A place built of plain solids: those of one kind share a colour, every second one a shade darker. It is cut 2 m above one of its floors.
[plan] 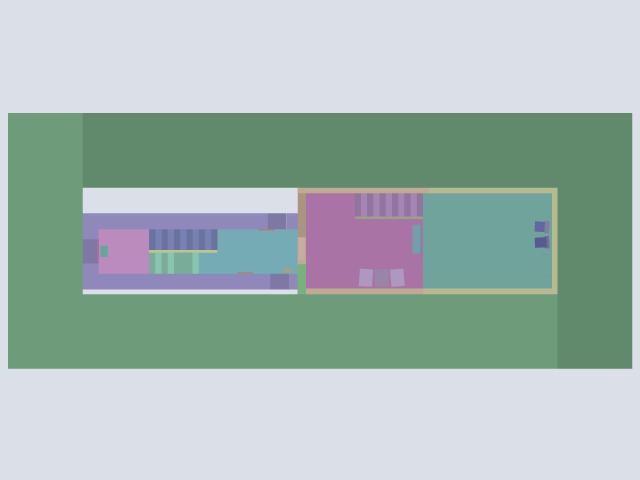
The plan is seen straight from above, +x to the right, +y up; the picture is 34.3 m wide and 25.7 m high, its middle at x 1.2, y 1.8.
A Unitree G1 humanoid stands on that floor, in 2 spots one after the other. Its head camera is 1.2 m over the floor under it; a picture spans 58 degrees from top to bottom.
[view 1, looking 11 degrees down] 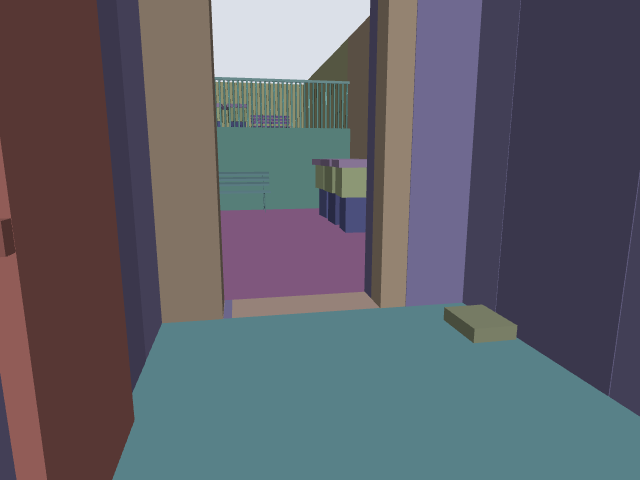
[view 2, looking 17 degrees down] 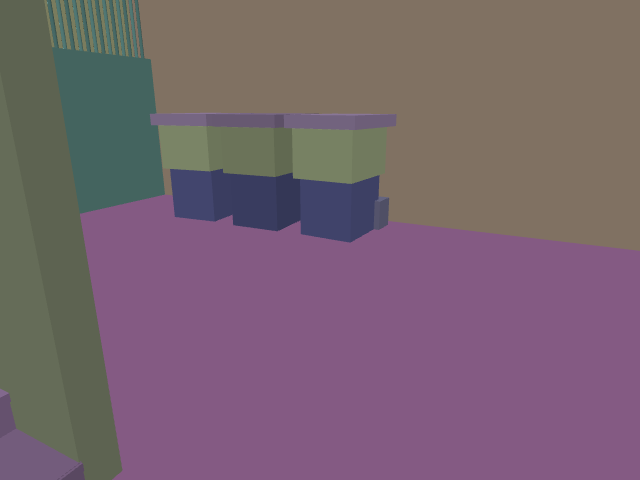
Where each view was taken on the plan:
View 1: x -3.15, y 1.82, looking -11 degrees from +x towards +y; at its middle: floor_area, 6.29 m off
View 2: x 1.92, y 3.68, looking -63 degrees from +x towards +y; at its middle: floor_area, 4.10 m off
